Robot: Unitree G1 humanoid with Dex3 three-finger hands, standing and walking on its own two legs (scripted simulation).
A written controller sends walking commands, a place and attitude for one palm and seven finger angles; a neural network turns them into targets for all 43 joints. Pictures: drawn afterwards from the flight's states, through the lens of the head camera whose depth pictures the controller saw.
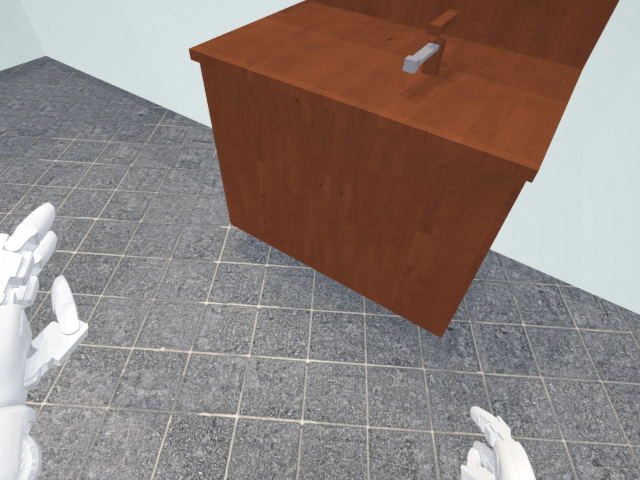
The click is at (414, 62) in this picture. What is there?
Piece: tap's lever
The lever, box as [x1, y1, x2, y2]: [403, 55, 419, 73]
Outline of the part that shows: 409,55 405,58 403,70 413,73 417,70 419,58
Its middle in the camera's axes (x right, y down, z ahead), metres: +0.21 -0.40 +0.89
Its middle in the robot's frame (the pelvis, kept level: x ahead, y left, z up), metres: +0.96 -0.15 +0.11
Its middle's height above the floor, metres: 0.88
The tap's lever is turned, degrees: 0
